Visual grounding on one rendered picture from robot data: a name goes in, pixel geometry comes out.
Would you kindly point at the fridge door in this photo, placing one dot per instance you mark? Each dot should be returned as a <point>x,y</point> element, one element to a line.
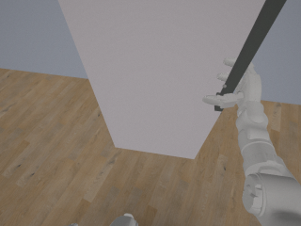
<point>151,62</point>

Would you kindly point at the robot right hand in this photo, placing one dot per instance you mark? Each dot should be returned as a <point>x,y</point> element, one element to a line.
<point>250,87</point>

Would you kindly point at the left robot thigh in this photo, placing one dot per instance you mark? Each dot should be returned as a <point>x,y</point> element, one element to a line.
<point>124,221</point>

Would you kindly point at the handle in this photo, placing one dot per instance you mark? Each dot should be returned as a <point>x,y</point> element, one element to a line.
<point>265,19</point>

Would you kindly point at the left robot shin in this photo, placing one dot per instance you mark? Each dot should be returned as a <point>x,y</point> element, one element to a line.
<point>128,215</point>

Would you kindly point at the robot right forearm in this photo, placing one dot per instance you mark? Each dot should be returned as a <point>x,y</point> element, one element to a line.
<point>255,144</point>

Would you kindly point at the right robot upper arm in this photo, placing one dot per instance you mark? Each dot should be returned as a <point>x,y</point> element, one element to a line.
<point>273,199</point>

